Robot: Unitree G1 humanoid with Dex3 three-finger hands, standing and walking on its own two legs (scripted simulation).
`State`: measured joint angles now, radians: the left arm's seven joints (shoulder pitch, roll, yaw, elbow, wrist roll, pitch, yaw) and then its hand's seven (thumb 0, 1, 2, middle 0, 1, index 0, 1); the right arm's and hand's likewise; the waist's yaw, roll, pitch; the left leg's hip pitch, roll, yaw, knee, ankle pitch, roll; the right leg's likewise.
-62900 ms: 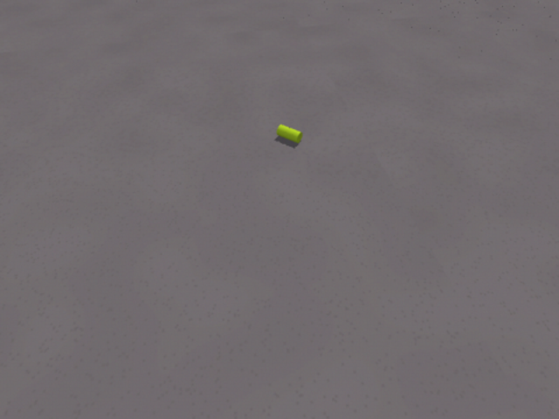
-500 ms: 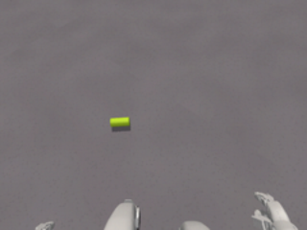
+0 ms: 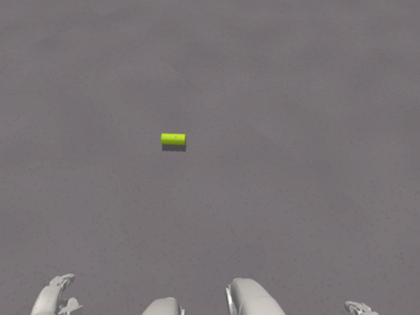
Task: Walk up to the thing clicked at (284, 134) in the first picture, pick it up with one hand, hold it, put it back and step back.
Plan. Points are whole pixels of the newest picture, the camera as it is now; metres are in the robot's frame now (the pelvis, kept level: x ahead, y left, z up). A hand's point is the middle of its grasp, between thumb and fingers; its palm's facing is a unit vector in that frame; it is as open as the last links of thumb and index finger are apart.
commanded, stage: step back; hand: left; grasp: from above
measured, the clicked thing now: (173, 139) +1.01 +0.18 -0.73
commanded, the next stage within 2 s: stand in 1.26 s
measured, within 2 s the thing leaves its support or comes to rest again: neither
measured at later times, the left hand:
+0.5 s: hand out of the picture -0.04 +0.27 -0.14, palm faces -0.01 -0.92 -0.38, open 7.4 cm
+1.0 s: hand out of the picture +0.01 +0.27 -0.15, palm faces -0.01 -0.94 -0.34, open 7.4 cm
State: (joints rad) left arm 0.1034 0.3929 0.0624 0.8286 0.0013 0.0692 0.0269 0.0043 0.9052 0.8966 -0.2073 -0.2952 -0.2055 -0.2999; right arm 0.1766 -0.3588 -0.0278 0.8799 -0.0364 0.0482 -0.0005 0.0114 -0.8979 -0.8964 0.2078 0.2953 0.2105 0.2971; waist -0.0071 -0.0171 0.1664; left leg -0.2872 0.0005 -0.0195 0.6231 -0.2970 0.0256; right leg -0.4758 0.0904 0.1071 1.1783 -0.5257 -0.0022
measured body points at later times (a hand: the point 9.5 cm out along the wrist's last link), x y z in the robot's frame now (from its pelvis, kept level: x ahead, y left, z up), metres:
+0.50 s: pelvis -0.10 +0.00 +0.00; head -0.10 +0.00 +0.45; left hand -0.04 +0.32 -0.12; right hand -0.05 -0.31 -0.13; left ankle -0.09 +0.12 -0.73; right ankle -0.09 -0.13 -0.72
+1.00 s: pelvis -0.07 +0.01 +0.00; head -0.06 +0.02 +0.45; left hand +0.01 +0.32 -0.13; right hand +0.00 -0.30 -0.11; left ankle -0.05 +0.12 -0.73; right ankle -0.08 -0.13 -0.73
